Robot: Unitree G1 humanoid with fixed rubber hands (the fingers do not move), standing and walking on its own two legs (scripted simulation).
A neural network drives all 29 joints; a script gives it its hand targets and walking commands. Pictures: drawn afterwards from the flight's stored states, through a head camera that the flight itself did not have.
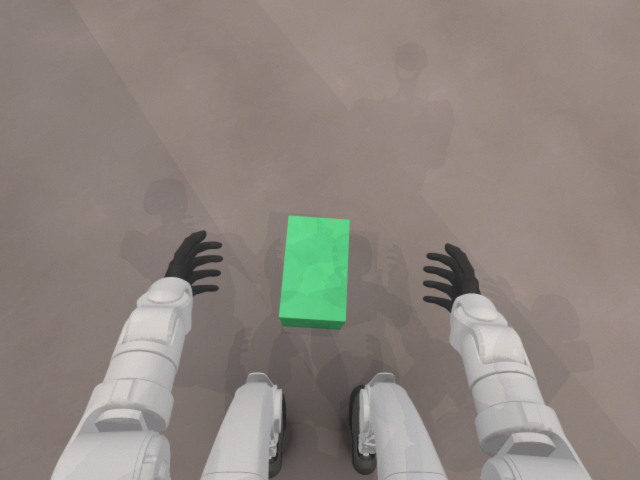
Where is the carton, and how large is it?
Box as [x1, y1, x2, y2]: [279, 216, 349, 329]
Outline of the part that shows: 289,216 279,318 283,325 339,329 345,321 349,220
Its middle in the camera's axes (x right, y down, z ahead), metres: -0.02 +0.09 +1.04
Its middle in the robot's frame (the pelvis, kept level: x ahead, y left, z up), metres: +0.50 +0.01 -0.60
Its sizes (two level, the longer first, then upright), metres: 0.264 0.160 0.167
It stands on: the floor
